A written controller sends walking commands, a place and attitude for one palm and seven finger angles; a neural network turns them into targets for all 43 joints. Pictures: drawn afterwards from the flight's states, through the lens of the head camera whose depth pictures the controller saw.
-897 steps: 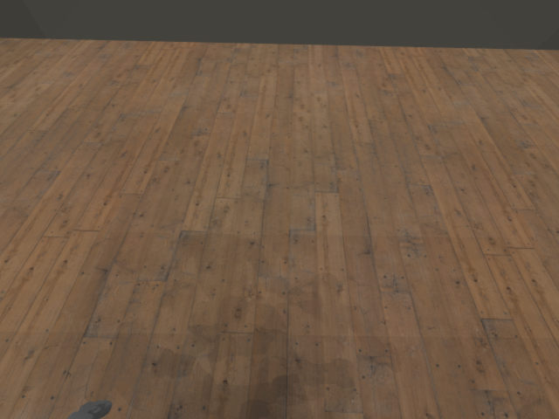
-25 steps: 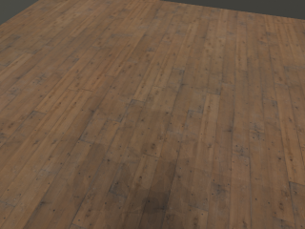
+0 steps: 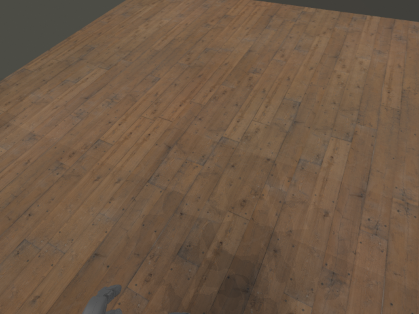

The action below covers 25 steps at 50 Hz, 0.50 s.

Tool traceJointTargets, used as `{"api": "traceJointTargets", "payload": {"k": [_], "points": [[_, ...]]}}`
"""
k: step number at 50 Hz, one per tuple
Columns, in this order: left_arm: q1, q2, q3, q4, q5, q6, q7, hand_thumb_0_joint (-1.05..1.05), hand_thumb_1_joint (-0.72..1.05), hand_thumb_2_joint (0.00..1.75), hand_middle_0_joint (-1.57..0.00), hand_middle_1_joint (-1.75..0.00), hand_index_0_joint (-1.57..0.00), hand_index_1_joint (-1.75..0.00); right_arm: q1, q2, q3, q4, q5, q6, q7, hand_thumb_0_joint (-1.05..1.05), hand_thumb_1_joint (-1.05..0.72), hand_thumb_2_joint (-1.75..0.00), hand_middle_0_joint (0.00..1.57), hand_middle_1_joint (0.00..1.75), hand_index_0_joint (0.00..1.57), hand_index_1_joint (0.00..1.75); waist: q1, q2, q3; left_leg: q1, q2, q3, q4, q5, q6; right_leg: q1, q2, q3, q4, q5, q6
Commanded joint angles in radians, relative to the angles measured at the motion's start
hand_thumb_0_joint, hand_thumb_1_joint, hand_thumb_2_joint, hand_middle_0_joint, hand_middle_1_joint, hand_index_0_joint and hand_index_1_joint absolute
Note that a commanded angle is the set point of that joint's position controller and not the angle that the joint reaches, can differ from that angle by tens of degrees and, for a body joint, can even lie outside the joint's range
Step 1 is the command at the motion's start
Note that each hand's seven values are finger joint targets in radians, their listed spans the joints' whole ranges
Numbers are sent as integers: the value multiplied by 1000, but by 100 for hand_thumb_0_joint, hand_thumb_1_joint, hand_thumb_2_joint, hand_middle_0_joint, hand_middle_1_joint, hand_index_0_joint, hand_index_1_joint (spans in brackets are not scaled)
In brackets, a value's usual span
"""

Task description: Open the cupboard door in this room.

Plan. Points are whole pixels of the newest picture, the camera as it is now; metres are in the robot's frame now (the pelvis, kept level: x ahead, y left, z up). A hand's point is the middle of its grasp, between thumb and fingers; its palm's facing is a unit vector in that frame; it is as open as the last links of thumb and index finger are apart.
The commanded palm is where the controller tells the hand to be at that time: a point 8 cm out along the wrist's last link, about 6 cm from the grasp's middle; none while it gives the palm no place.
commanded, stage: turn or walk to find it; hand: left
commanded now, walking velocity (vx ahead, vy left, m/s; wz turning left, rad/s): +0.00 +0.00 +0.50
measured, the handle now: out of the picture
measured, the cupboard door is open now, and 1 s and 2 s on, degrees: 0 0 0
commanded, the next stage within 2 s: none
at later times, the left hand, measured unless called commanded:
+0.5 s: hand out of the picture -0.05 +0.26 -0.18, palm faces +0.29 -0.92 -0.25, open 7.4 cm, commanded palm none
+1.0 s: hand out of the picture +0.02 +0.23 -0.13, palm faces +0.45 -0.84 -0.29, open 7.4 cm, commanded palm none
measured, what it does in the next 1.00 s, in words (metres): steps on the spot, turning left: left foot, then right foot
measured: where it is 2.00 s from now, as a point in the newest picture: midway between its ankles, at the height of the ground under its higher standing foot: outside the picture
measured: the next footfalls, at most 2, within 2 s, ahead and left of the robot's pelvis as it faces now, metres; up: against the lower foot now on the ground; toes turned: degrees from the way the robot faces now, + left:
left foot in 0.42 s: -0.01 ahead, +0.14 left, +0.00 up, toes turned +18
right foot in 0.92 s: +0.08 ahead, -0.07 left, +0.00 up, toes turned +25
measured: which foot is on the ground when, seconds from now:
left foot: up 0.00-0.40, down 0.42-0.94, up 0.96-1.00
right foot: down 0.00-0.42, up 0.44-0.90, down 0.92-1.00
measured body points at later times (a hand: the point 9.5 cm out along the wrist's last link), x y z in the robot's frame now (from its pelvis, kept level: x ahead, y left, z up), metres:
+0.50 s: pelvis -0.01 +0.04 +0.00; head +0.03 +0.08 +0.44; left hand -0.06 +0.31 -0.16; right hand +0.16 -0.18 -0.13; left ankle -0.05 +0.13 -0.73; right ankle -0.01 -0.11 -0.69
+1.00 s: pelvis +0.00 +0.00 +0.00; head +0.04 -0.02 +0.45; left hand +0.00 +0.27 -0.11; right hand +0.14 -0.21 -0.17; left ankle -0.06 +0.12 -0.70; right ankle +0.04 -0.09 -0.73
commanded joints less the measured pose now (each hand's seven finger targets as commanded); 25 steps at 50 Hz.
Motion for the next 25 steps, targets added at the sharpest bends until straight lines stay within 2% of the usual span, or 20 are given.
{"api": "traceJointTargets", "payload": {"k": [1, 2, 3, 4, 7, 10, 13, 15, 17, 18, 19, 20, 21, 22, 23, 24, 25], "points": [[70, 208, 56, -56, -3, -11, 23, 0, 90, 90, -20, -30, -20, -30, -24, -98, -36, -75, -6, 0, 1, 0, -90, -90, 20, 30, 20, 30, 40, -199, -39, -218, 52, 3, 509, -97, -10, 62, -368, 283, -293, 207, -151], [27, 179, 45, -66, -3, -13, 21, 0, 90, 90, -20, -30, -20, -30, 2, -90, -34, -58, -8, 3, 9, 0, -90, -90, 20, 30, 20, 30, 15, -184, -30, -216, 64, 22, 544, -31, -19, 57, -316, 186, -273, 224, -127], [13, 160, 44, -72, -1, -14, 22, 0, 90, 90, -20, -30, -20, -30, 22, -81, -31, -50, -7, 3, 13, 0, -90, -90, 20, 30, 20, 30, 6, -186, -43, -209, 75, 41, 546, -1, -28, 67, -294, 133, -257, 275, -114], [27, 156, 40, -72, 1, -19, 22, 0, 90, 90, -20, -30, -20, -30, 28, -74, -27, -45, -7, 4, 15, 0, -90, -90, 20, 30, 20, 30, 10, -210, -54, -208, 75, 55, 539, 19, -38, 92, -280, 95, -248, 331, -107], [96, 169, 44, -47, 3, -21, 21, 0, 90, 90, -20, -30, -20, -30, -7, -75, -20, -51, -5, 6, 14, 0, -90, -90, 20, 30, 20, 30, 39, -243, -71, -210, 85, 82, 470, 1, -56, 157, -293, 64, -228, 423, -118], [143, 198, 52, -25, 8, -16, 20, 0, 90, 90, -20, -30, -20, -30, -66, -62, -8, -61, -1, 2, 14, 0, -90, -90, 20, 30, 20, 30, 64, -236, -72, -178, 94, 123, 326, -48, -60, 195, -314, 35, -204, 503, -131], [173, 219, 58, -6, 11, -9, 16, 0, 90, 90, -20, -30, -20, -30, -107, -55, 1, -71, 5, -4, 14, 0, -90, -90, 20, 30, 20, 30, 84, -263, -77, -117, 91, 162, 197, -69, -51, 194, -326, 16, -183, 527, -133], [175, 236, 65, -2, 13, -4, 14, 0, 90, 90, -20, -30, -20, -30, -112, -53, 6, -76, 8, -10, 13, 0, -90, -90, 20, 30, 20, 30, 88, -279, -86, -78, 88, 186, 110, -76, -40, 193, -337, 11, -159, 532, -137], [163, 242, 68, 3, 11, 0, 13, 0, 90, 90, -20, -30, -20, -30, -81, -57, 7, -72, 9, -19, 11, 0, -90, -90, 20, 30, 20, 30, 69, -276, -117, -19, 82, 211, -22, -22, -30, 207, -336, -16, -107, 537, -115], [154, 240, 68, 7, 8, 2, 13, 0, 90, 90, -20, -30, -20, -30, -57, -62, 6, -68, 8, -24, 11, 0, -90, -90, 20, 30, 20, 30, 55, -268, -131, 51, 84, 217, -124, 52, -26, 182, -328, -40, -61, 501, -87], [153, 232, 68, 4, 0, 7, 10, 0, 90, 90, -20, -30, -20, -30, -18, -88, 1, -60, 5, -32, 11, 0, -90, -90, 20, 30, 20, 30, 27, -199, -152, 173, 88, 213, -261, 188, -13, 110, -305, -75, 19, 439, -42], [164, 193, 66, -12, -7, 14, 7, 0, 90, 90, -20, -30, -20, -30, 29, -172, -19, -56, -1, -45, 10, 0, -90, -90, 20, 30, 20, 30, 0, 14, -196, 353, 239, 14, -342, 396, 47, -74, -225, -124, 203, 201, 23], [137, 126, 41, -51, -9, 17, 0, 0, 90, 90, -20, -30, -20, -30, 82, -268, -41, -50, -1, -43, 5, 0, -90, -90, 20, 30, 20, 30, -24, 273, -187, 436, 466, -253, -340, 799, 175, -311, -110, -111, 387, -362, 85], [56, 138, 34, -59, 0, 33, 13, 0, 90, 90, -20, -30, -20, -30, 135, -266, -44, -19, 1, -40, -8, 0, -90, -90, 20, 30, 20, 30, -62, 229, -187, 386, 478, -240, -337, 839, 203, -307, -108, -2, 492, -372, 78], [23, 133, 37, -55, -5, 34, 14, 0, 90, 90, -20, -30, -20, -30, 109, -245, -38, -21, 0, -38, -20, 0, -90, -90, 20, 30, 20, 30, -45, 198, -164, 360, 443, -218, -320, 820, 213, -334, -106, 32, 547, -323, 78], [24, 141, 42, -38, -8, 31, 8, 0, 90, 90, -20, -30, -20, -30, 50, -215, -30, -38, -3, -38, -25, 0, -90, -90, 20, 30, 20, 30, -25, 153, -124, 317, 404, -172, -323, 765, 216, -336, -108, 44, 576, -255, 82], [30, 145, 43, -23, -6, 28, 1, 0, 90, 90, -20, -30, -20, -30, 8, -188, -19, -51, -4, -42, -25, 0, -90, -90, 20, 30, 20, 30, -1, 102, -100, 284, 349, -118, -323, 759, 193, -316, -103, 49, 581, -184, 84]]}}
